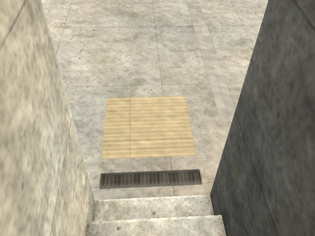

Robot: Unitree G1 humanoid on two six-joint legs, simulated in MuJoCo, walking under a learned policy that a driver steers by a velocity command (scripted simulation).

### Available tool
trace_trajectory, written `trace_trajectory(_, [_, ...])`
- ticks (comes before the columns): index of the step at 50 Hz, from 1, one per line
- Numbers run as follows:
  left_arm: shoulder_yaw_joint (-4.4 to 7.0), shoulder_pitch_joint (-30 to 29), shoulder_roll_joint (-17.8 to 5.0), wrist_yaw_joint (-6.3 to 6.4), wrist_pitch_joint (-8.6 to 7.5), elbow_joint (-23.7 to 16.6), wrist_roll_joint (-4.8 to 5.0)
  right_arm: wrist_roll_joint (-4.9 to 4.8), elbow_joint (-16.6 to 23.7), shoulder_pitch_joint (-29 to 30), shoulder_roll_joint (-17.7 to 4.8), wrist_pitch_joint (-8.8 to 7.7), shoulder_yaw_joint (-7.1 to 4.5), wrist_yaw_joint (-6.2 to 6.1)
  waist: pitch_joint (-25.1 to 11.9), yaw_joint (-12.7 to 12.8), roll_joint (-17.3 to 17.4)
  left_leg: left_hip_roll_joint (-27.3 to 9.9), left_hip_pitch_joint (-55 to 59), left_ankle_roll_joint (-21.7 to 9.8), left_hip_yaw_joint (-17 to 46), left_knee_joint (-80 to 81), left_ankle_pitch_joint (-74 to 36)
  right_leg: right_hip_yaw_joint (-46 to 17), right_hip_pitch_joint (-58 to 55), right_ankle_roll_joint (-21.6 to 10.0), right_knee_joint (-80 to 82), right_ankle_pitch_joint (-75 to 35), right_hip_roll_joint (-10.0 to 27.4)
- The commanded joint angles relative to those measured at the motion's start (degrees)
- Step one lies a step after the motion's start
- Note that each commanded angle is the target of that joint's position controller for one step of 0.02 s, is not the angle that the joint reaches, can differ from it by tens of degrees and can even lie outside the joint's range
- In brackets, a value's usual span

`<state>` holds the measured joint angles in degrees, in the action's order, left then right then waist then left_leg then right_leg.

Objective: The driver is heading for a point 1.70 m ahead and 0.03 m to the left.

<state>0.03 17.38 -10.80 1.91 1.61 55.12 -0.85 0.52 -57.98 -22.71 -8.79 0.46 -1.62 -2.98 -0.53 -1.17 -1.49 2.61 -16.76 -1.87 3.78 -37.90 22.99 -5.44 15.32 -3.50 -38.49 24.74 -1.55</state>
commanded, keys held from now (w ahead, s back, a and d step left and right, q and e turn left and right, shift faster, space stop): w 1.00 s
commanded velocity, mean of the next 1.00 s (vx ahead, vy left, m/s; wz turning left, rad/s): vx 0.43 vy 0.00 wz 0.00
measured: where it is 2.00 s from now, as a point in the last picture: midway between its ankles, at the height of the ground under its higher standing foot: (156, 222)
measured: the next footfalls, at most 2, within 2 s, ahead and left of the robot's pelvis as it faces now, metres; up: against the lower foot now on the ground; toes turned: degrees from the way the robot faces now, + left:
left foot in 0.50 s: +0.27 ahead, +0.09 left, -0.19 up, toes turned -1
right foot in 0.98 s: +0.53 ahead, -0.06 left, -0.38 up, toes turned +4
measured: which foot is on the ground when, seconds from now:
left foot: down 0.00-0.12, up 0.14-0.48, down 0.50-0.98, up 1.00-1.00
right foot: down 0.00-0.48, up 0.50-0.96, down 0.98-1.00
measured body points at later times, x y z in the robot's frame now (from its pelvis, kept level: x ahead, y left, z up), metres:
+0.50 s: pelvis +0.20 +0.02 -0.13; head +0.19 +0.04 +0.32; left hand +0.10 +0.28 -0.28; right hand +0.36 -0.24 -0.22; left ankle +0.25 +0.10 -0.88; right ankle +0.00 -0.13 -0.68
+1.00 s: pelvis +0.46 +0.00 -0.34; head +0.45 +0.01 +0.11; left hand +0.63 +0.23 -0.46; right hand +0.32 -0.23 -0.47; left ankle +0.26 +0.10 -0.85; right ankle +0.50 -0.06 -1.08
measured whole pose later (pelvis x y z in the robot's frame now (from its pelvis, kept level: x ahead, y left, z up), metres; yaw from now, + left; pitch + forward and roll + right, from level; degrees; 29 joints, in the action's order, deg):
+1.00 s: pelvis +0.46 +0.00 -0.34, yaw +1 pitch -1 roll +3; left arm 1.3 5.3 -12.0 0.5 -3.1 52.3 -1.1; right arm 1.4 -61.4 -34.0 -9.8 -3.9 -1.9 -3.6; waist -0.5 -5.8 -3.9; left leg 6.8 -16.5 -7.1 -2.4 -92.0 46.6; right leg -2.5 15.8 -4.7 -27.1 -7.2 -3.0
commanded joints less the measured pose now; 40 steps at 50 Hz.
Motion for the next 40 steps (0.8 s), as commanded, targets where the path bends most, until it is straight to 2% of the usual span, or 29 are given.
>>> trace_trajectory(1, [0.51,0.7,-2.6,-0.02,-1.57,-3.1,-0.7,-0.27,0.9,-6.5,-9.6,-1.34,-2.57,0.82,9.0,-0.3,7.5,-11.3,-6.0,-8.8,19.7,17.0,33.0,5.5,9.2,-2.4,-3.0,3.1,-1.6])
trace_trajectory(4, [0.93,7.2,-3.5,-0.61,-2.95,-0.9,-1.31,0.72,1.6,-3.5,-9.2,-2.12,-3.1,1.59,7.7,2.5,7.9,-6.8,-11.2,-8.6,12.7,10.3,30.0,3.6,2.3,-4.4,1.4,6.5,-1.6])
trace_trajectory(6, [1.35,8.1,-5.7,-0.5,-4.54,-1.3,-0.55,-0.21,3.9,0.8,-7.4,-2.36,-3.03,1.71,9.1,3.1,1.8,-1.9,-15.5,-7.6,5.6,-1.8,22.6,-6.7,-0.1,-6.8,8.5,13.5,3.6])
trace_trajectory(7, [2.66,9.6,-9.3,0.09,-5.27,-1.0,-0.05,0.51,5.2,0.7,-6.7,-3.83,-3.37,1.05,8.3,2.5,-3.3,1.4,-16.3,-5.1,0.1,-11.0,12.0,-14.4,-1.7,-9.0,10.7,11.5,6.8])
trace_trajectory(8, [3.47,12.0,-11.6,0.58,-6.01,-0.9,-0.22,1.76,5.7,3.2,-7.3,-4.93,-3.57,0.75,6.4,3.8,-6.3,2.0,-22.0,-3.0,-3.2,-17.5,9.0,-20.9,-7.8,-11.6,11.6,1.2,10.9])
trace_trajectory(10, [4.65,16.7,-12.8,0.65,-7.42,-0.7,0.32,2.35,9.0,11.0,-10.4,-5.96,-4.11,0.84,7.3,8.1,-10.3,-2.3,-33.1,-1.9,-1.3,-19.7,10.0,-26.5,-14.7,-14.5,11.9,-4.5,15.0])
trace_trajectory(12, [4.56,18.7,-11.5,0.43,-8.11,-0.7,-0.81,2.08,9.0,10.6,-10.4,-5.87,-4.19,1.44,7.8,7.4,-5.3,-3.1,-32.9,-0.9,-0.7,-21.6,7.3,-26.4,-13.4,-15.2,9.7,-10.5,15.3])
trace_trajectory(14, [4.98,15.7,-11.9,0.18,-7.83,-1.7,-0.58,1.7,8.8,9.1,-9.4,-5.14,-4.03,1.71,7.7,4.8,-5.1,-2.8,-29.9,-0.4,-1.9,-24.0,3.7,-24.1,-8.9,-14.5,7.6,-14.7,15.0])
trace_trajectory(15, [3.92,13.9,-8.3,1.09,-8.61,-1.1,-0.31,1.58,11.3,15.1,-11.3,-5.7,-4.93,2.13,10.4,4.9,-0.8,-7.9,-35.0,0.5,7.2,-14.6,-21.1,-18.6,-8.2,-12.9,-2.8,-7.5,13.1])
trace_trajectory(17, [3.22,15.1,-7.7,1.15,-8.67,-0.9,-0.32,1.19,10.9,13.0,-9.8,-6.57,-4.46,2.91,4.1,5.0,-4.6,-4.0,-28.3,2.7,2.5,-10.0,-30.3,-16.4,-6.8,-12.8,-6.4,-8.1,9.1])
trace_trajectory(18, [2.9,9.4,-6.5,1.54,-8.88,-2.9,1.04,1.17,12.7,14.7,-6.2,-6.6,-2.74,3.61,4.8,2.5,1.5,-4.0,-13.4,2.9,1.7,0.9,-48.6,-9.2,8.3,-10.2,-6.4,-9.0,6.3])
trace_trajectory(19, [2.69,8.5,-6.9,1.0,-8.54,-2.5,1.34,-0.5,11.6,12.8,-2.5,-4.91,-1.33,3.97,3.2,2.1,2.0,-0.4,4.6,3.8,-3.9,4.8,-51.6,-3.8,19.5,-8.0,-4.2,-3.6,3.3])
trace_trajectory(21, [3.19,9.3,-8.6,1.12,-7.32,-1.4,-0.15,-1.7,11.9,7.0,-3.5,-2.56,-1.55,2.94,5.9,-0.8,0.2,-0.3,14.0,3.5,-5.7,7.0,-52.0,-3.9,23.4,-6.9,-10.3,-7.6,3.2])
trace_trajectory(22, [3.19,6.0,-9.4,0.76,-7.54,-1.0,0.75,0.08,8.0,-5.8,-6.2,-1.99,-2.8,1.72,-2.3,-5.9,-4.4,4.6,30.9,4.1,-11.9,-5.8,-57.8,-1.2,29.8,-4.8,-22.5,-13.4,1.2])
trace_trajectory(23, [3.63,5.8,-10.5,0.26,-6.78,-1.2,-0.22,-0.13,6.7,-15.2,-8.8,-1.73,-3.7,0.6,0.3,-12.4,0.5,2.0,29.0,3.1,-11.0,12.3,-52.9,3.3,22.1,-4.3,-37.2,-23.7,-3.1])
trace_trajectory(24, [4.03,7.0,-9.5,0.31,-5.15,-1.0,-1.47,1.32,4.3,-17.4,-13.0,-1.29,-5.1,0.58,3.9,-12.6,6.9,-5.6,29.0,1.3,-3.2,27.7,-40.1,1.2,21.1,-5.8,-55.8,-10.3,-5.7])
trace_trajectory(25, [3.5,7.5,-5.1,0.29,-4.56,-1.2,-1.97,2.73,3.4,-20.5,-13.8,-2.39,-5.01,1.65,3.9,-11.4,8.9,-13.0,36.0,-0.3,4.5,20.1,-51.9,-2.8,32.3,-6.9,-75.2,19.5,-9.6])
trace_trajectory(26, [2.45,13.6,-0.6,0.26,-4.71,-4.9,0.27,3.99,2.5,-21.3,-15.1,-3.7,-3.5,2.98,0.2,-3.0,13.5,-19.4,44.7,2.7,8.8,-4.5,-83.2,-4.8,46.8,-6.6,-80.5,25.9,-6.4])
trace_trajectory(27, [1.96,18.5,-0.7,0.28,-4.23,-4.0,-0.06,1.95,2.0,-21.1,-12.9,-3.88,-3.03,3.62,-3.2,0.4,11.6,-23.0,45.3,-0.4,16.3,-4.0,-71.2,-5.3,53.8,-6.4,-78.5,20.2,-4.3])
trace_trajectory(28, [1.84,12.4,-2.4,0.16,-3.67,-3.8,-2.75,0.84,3.3,-18.5,-11.8,-5.12,-2.67,3.65,0.2,-0.2,6.5,-21.4,35.4,-3.3,18.8,1.6,-42.0,-6.3,56.2,-6.8,-74.1,12.8,-2.5])
trace_trajectory(29, [2.0,12.2,-3.4,0.07,-3.19,-4.4,-4.48,-0.43,2.3,-17.7,-15.2,-5.21,-3.86,2.2,-0.6,0.6,13.4,-26.5,29.8,-9.5,31.8,8.3,-7.8,-6.5,58.4,-5.3,-74.5,14.1,-2.1])
trace_trajectory(30, [2.84,2.1,-8.1,0.38,-3.24,-6.5,-4.47,-0.02,3.2,-11.5,-8.9,-5.59,-1.44,1.44,7.0,0.4,3.7,-22.2,13.5,-7.8,26.1,12.7,2.5,-11.0,54.5,-2.3,-58.5,-4.4,0.8])
trace_trajectory(31, [2.9,-1.0,-7.3,0.89,-2.33,-5.9,-3.25,0.97,2.4,-10.5,-9.0,-5.45,-0.6,0.47,12.4,1.5,6.8,-23.3,0.5,-7.5,28.1,12.1,-10.9,-11.4,48.7,0.6,-53.0,-10.1,0.4])
trace_trajectory(32, [2.38,-3.9,-6.1,0.67,-1.47,-6.5,-1.34,0.63,2.4,-5.4,-7.1,-5.16,0.34,-0.14,14.1,5.0,1.0,-17.1,-15.4,-5.4,18.5,12.8,-18.3,-8.9,33.9,4.9,-35.2,-21.4,1.6])
trace_trajectory(34, [1.69,-0.1,-2.8,0.38,0.37,-2.5,-2.05,0.43,1.5,-8.0,-12.0,-5.85,-0.65,-0.26,6.2,5.4,7.1,-15.6,-16.3,-5.6,14.9,10.3,-31.5,-2.4,21.7,6.1,-37.2,-28.6,-1.0])
trace_trajectory(36, [2.27,-8.6,-6.4,-0.86,-1.69,-5.1,-1.23,-3.62,0.6,-11.1,-7.3,-6.66,0.3,-1.21,6.3,2.4,5.8,-8.5,-8.0,-3.7,10.2,2.4,-17.7,-4.5,28.1,3.4,-19.6,-47.9,-0.3])
trace_trajectory(37, [1.92,-13.4,-5.6,-1.44,-1.97,-7.1,-1.87,-3.76,0.1,-10.9,-6.6,-6.75,0.37,-1.36,7.8,2.0,5.1,-6.9,-11.4,-4.3,8.7,1.3,-11.8,-1.9,24.1,3.2,-13.8,-54.4,-1.5])
trace_trajectory(39, [1.45,-16.7,-3.8,-1.94,-1.83,-7.6,-2.24,-2.1,-0.3,-13.9,-6.9,-5.98,0.09,-1.52,8.2,-0.7,6.7,-7.7,-8.2,-5.9,11.8,-1.1,-11.8,-2.5,23.1,3.0,-13.1,-52.2,-2.2])
trace_trajectory(40, [1.49,-17.1,-3.5,-1.72,-1.97,-7.0,-1.38,-1.03,-0.5,-15.0,-6.9,-5.46,0.16,-1.31,8.3,-1.7,8.8,-7.8,-5.5,-6.5,11.2,-3.8,-13.5,-3.7,24.2,2.4,-13.3,-50.2,-2.5])
Velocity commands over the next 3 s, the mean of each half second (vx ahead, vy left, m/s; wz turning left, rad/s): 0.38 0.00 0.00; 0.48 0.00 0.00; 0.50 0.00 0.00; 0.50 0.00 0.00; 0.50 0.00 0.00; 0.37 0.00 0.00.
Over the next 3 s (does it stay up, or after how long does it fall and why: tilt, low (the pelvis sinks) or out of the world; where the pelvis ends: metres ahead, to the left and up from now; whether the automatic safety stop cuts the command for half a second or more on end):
stays up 1.60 -0.05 -0.93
